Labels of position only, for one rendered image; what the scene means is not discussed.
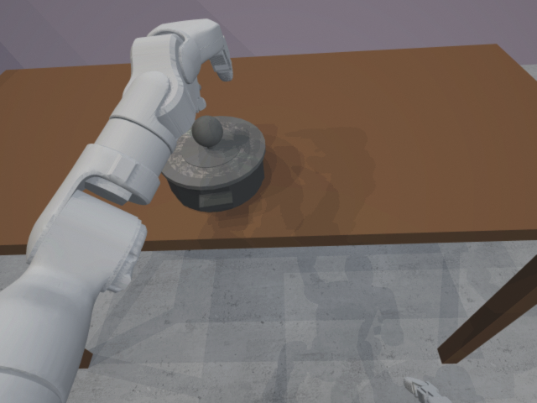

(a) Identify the robot right hand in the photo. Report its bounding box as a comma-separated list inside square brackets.
[404, 377, 451, 403]

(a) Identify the left robot upper arm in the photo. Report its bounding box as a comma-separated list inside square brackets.
[0, 190, 147, 403]

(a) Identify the knob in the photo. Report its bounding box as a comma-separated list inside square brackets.
[191, 115, 223, 147]

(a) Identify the table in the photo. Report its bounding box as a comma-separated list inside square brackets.
[0, 44, 537, 369]

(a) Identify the robot left forearm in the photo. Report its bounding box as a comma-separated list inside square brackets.
[26, 27, 201, 264]

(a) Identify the robot left hand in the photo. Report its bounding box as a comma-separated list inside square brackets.
[147, 18, 233, 113]

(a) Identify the pot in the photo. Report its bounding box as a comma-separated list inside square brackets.
[167, 161, 264, 212]

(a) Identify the lid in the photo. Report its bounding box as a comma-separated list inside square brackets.
[161, 116, 266, 191]

